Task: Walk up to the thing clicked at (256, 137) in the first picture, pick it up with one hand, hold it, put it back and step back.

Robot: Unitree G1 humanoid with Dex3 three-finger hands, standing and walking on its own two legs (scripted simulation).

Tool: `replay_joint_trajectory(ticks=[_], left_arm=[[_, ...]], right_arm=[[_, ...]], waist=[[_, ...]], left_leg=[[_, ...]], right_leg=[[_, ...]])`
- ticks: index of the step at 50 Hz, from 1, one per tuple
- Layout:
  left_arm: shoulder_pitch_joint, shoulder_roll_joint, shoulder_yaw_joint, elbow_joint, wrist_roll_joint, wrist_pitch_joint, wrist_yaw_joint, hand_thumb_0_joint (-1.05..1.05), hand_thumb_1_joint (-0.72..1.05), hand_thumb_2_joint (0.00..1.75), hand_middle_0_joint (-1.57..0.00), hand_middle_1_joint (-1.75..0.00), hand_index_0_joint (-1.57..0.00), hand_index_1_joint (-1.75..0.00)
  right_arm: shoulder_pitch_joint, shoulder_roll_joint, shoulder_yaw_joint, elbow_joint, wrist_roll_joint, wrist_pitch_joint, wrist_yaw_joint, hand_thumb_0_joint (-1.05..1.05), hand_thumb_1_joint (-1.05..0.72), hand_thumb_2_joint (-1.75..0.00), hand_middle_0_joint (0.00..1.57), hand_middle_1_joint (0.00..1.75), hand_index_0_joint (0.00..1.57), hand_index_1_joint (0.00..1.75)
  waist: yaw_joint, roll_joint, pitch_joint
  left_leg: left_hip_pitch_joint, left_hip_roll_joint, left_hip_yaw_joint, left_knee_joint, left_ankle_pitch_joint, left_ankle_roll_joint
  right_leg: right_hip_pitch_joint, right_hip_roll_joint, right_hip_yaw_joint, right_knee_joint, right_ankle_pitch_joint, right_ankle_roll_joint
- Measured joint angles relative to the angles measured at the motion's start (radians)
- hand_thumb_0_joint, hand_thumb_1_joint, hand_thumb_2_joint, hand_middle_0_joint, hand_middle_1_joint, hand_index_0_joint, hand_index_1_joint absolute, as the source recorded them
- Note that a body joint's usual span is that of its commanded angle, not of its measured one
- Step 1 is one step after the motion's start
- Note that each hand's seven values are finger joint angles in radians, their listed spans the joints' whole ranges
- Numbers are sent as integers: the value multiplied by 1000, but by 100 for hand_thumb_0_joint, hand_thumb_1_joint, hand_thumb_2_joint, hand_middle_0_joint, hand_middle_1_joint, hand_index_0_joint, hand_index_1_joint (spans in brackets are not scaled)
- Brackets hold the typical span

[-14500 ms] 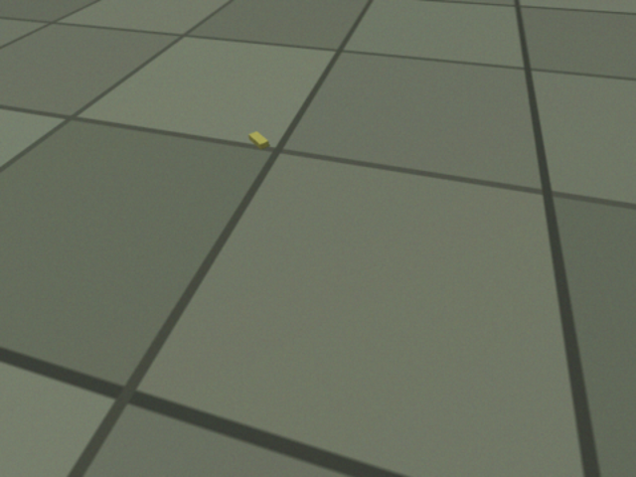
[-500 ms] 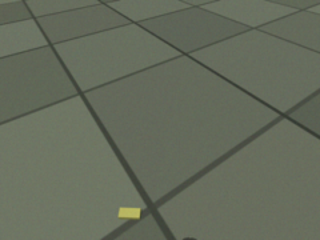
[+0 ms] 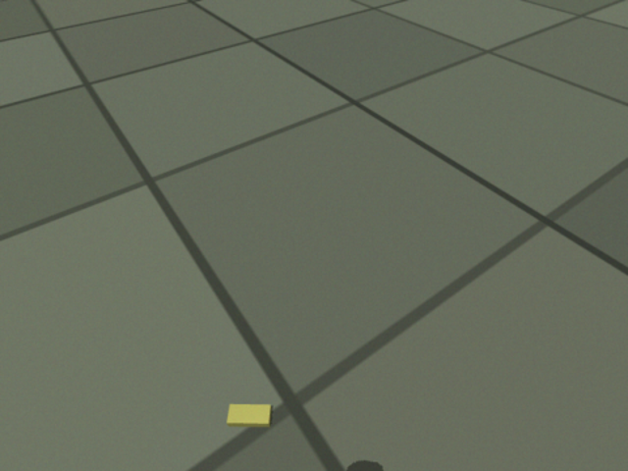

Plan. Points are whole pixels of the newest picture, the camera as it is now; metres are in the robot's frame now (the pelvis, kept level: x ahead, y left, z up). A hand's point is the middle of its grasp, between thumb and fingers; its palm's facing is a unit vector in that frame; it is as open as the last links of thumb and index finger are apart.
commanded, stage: walk up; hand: left
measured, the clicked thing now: (249, 415) +0.45 +0.24 -0.77
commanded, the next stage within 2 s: stand in 0.28 s
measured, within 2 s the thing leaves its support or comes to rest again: neither
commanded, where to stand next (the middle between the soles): +0.07 +0.00 m, yaw +0 degrees
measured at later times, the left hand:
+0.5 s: hand out of the picture +0.09 +0.26 -0.15, palm faces -0.03 -0.94 -0.35, open 7.4 cm
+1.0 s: hand out of the picture +0.07 +0.25 -0.16, palm faces -0.04 -0.94 -0.35, open 7.4 cm
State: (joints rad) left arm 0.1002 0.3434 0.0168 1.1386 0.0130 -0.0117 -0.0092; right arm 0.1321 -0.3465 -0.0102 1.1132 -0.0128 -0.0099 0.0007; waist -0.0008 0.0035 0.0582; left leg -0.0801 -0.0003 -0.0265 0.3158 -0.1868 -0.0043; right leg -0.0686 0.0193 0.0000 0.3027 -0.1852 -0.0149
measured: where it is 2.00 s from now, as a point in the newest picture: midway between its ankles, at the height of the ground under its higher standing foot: outside the picture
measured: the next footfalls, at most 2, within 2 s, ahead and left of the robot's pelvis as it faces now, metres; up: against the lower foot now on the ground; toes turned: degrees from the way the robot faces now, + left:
none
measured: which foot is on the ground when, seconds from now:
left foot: down 0.00-1.00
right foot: down 0.00-1.00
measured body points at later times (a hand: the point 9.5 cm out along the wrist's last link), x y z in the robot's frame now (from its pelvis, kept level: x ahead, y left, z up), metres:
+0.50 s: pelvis +0.00 +0.00 +0.00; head +0.02 +0.00 +0.45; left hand +0.09 +0.30 -0.13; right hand +0.08 -0.30 -0.13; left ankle -0.01 +0.12 -0.75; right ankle -0.01 -0.11 -0.75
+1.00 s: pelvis +0.00 +0.00 +0.00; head +0.02 +0.00 +0.45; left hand +0.07 +0.30 -0.13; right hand +0.07 -0.30 -0.14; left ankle -0.01 +0.12 -0.75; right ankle -0.01 -0.11 -0.75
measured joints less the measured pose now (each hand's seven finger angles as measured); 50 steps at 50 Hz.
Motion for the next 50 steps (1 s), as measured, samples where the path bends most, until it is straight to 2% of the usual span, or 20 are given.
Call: replay_joint_trajectory(ticks=[14, 30, 50], left_arm=[[-7, 1, 2, 2, 0, 1, 0, 1, 90, 90, -20, -30, -21, -30], [-11, 4, -22, -3, -6, -6, 7, 1, 90, 90, -20, -30, -21, -30], [12, 5, -27, 1, -4, -7, 8, 1, 90, 90, -20, -30, -21, -30]], right_arm=[[9, 4, 0, 9, 0, -4, -2, 1, -90, -90, 21, 30, 20, 30], [-32, -5, 12, 9, 4, -4, -3, 0, -91, -90, 21, 30, 20, 30], [-22, -7, 12, 19, 5, 2, 1, 0, -91, -90, 21, 30, 20, 30]], waist=[[-6, 3, -5], [-2, 7, -4], [-3, 7, -6]], left_leg=[[-7, -3, 0, 0, -2, 3], [-5, -6, 1, -22, 10, 3], [-8, -3, 0, -25, 13, 0]], right_leg=[[-7, -3, 0, 0, -2, 3], [-8, -7, 1, -14, 6, 6], [-10, -4, 0, -20, 10, 3]])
